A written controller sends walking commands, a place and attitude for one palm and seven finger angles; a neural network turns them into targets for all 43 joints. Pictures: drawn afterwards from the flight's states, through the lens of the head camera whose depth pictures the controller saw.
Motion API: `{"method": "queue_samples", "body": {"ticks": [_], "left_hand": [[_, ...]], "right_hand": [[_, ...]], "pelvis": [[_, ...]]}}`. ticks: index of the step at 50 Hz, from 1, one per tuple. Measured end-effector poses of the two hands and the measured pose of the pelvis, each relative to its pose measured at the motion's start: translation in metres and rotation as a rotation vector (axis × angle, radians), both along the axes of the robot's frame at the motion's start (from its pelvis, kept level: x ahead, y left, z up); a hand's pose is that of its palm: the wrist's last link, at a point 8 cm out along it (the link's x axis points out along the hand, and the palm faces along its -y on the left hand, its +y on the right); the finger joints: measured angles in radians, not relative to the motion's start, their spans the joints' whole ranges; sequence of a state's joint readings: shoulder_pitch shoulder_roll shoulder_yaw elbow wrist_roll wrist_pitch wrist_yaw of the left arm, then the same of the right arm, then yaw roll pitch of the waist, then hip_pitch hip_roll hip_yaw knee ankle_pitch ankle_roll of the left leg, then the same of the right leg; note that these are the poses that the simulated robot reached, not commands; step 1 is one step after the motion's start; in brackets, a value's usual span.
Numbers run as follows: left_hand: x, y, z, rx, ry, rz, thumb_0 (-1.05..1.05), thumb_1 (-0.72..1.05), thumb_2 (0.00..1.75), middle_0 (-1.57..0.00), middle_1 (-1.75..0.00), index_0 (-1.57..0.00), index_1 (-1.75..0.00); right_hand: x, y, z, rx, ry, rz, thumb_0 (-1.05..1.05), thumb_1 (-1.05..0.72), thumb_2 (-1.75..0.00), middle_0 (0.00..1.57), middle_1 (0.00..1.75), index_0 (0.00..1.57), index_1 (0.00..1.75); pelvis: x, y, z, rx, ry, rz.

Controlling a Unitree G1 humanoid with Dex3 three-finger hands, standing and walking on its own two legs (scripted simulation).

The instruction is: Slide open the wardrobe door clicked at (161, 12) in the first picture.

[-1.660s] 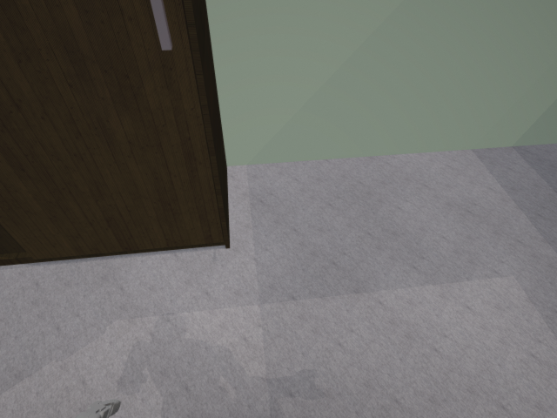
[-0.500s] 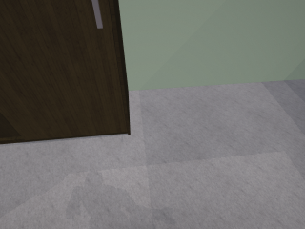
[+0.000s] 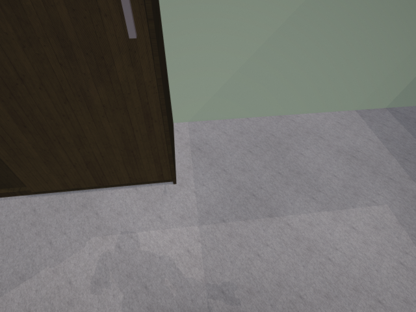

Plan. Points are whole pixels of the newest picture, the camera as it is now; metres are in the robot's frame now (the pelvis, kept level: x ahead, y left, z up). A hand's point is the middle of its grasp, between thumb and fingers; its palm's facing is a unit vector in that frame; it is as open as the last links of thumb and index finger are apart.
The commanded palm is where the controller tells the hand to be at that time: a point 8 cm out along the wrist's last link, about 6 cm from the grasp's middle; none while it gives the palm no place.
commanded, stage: walk to a spot facing it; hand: right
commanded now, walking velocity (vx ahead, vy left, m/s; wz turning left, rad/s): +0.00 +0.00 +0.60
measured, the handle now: out of the picture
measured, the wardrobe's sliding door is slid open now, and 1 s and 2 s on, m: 0.00 0.00 0.00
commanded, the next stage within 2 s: none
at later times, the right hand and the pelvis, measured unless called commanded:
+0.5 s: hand out of the picture +0.05 -0.16 -0.17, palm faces -0.18 +0.95 -0.27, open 7.4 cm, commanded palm none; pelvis -0.02 +0.04 -0.02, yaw +13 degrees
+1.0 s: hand out of the picture +0.14 -0.20 -0.19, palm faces -0.43 +0.88 -0.22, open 7.4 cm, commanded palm none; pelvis -0.02 -0.04 -0.01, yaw +31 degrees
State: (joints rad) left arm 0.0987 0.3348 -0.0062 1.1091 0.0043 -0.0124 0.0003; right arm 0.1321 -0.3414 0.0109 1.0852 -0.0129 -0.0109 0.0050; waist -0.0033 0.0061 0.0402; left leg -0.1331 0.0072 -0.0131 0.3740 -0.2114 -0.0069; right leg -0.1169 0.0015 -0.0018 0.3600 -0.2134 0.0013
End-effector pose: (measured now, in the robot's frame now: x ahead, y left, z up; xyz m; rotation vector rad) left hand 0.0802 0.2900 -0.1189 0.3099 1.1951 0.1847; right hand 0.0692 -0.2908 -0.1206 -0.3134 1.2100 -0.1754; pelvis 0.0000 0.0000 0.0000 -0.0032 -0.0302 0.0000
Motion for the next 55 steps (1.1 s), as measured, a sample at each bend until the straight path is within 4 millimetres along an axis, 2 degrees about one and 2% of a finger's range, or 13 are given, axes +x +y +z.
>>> {"method": "queue_samples", "body": {"ticks": [4,8,15,21,26,30,36,42,48,55], "left_hand": [[0.001,0.0,-0.001,0.002,-0.01,0.01,0.0,0.91,0.9,-0.2,-0.3,-0.21,-0.3],[-0.005,-0.007,-0.006,-0.013,-0.024,0.048,0.0,0.91,0.9,-0.2,-0.3,-0.21,-0.3],[-0.04,-0.017,-0.029,-0.08,-0.015,0.142,0.0,0.91,0.9,-0.2,-0.3,-0.21,-0.3],[-0.07,-0.003,-0.059,-0.134,0.016,0.228,0.0,0.9,0.9,-0.2,-0.3,-0.21,-0.3],[-0.084,0.007,-0.044,-0.136,0.033,0.274,0.0,0.91,0.9,-0.2,-0.3,-0.21,-0.3],[-0.09,0.015,-0.029,-0.113,0.005,0.319,0.0,0.91,0.9,-0.2,-0.3,-0.2,-0.3],[-0.096,0.02,-0.017,-0.063,-0.035,0.38,0.0,0.91,0.9,-0.2,-0.3,-0.2,-0.3],[-0.094,0.004,-0.006,-0.028,-0.093,0.428,0.0,0.91,0.9,-0.2,-0.3,-0.2,-0.3],[-0.099,-0.032,0.006,0.016,-0.168,0.488,0.0,0.91,0.9,-0.2,-0.3,-0.2,-0.3],[-0.149,-0.088,0.018,0.028,-0.11,0.596,0.0,0.91,0.9,-0.2,-0.3,-0.21,-0.3]], "right_hand": [[0.001,0.001,-0.001,-0.002,0.005,0.001,0.0,-0.9,-0.89,0.2,0.3,0.2,0.3],[-0.001,0.01,-0.008,0.01,0.035,0.016,0.0,-0.91,-0.89,0.2,0.3,0.2,0.3],[-0.006,0.041,-0.024,0.049,0.09,0.07,0.0,-0.91,-0.89,0.2,0.3,0.2,0.3],[-0.01,0.074,-0.028,0.042,0.081,0.117,0.0,-0.91,-0.89,0.2,0.3,0.2,0.3],[-0.018,0.092,-0.018,0.053,0.108,0.125,0.0,-0.91,-0.89,0.2,0.3,0.2,0.3],[-0.015,0.099,-0.013,0.068,0.127,0.164,0.0,-0.9,-0.89,0.2,0.3,0.2,0.3],[0.007,0.097,-0.013,0.077,0.106,0.228,0.0,-0.9,-0.89,0.2,0.3,0.2,0.3],[0.038,0.08,-0.019,0.085,0.071,0.301,0.0,-0.9,-0.89,0.2,0.3,0.2,0.3],[0.076,0.053,-0.035,0.102,0.047,0.385,0.0,-0.9,-0.89,0.2,0.3,0.2,0.3],[0.12,0.04,-0.03,0.128,0.025,0.503,0.0,-0.91,-0.89,0.2,0.3,0.2,0.3]], "pelvis": [[0.0,0.0,-0.001,0.0,0.002,0.017],[-0.003,0.0,-0.005,-0.004,0.008,0.055],[-0.014,0.01,-0.017,-0.034,0.003,0.142],[-0.02,0.03,-0.031,-0.029,0.008,0.211],[-0.025,0.038,-0.017,-0.028,0.022,0.247],[-0.025,0.039,-0.007,-0.034,0.042,0.294],[-0.023,0.03,-0.005,-0.024,0.054,0.357],[-0.02,0.009,-0.007,-0.009,0.058,0.43],[-0.016,-0.026,-0.015,0.009,0.059,0.503],[-0.012,-0.056,-0.004,0.043,0.035,0.609]]}}
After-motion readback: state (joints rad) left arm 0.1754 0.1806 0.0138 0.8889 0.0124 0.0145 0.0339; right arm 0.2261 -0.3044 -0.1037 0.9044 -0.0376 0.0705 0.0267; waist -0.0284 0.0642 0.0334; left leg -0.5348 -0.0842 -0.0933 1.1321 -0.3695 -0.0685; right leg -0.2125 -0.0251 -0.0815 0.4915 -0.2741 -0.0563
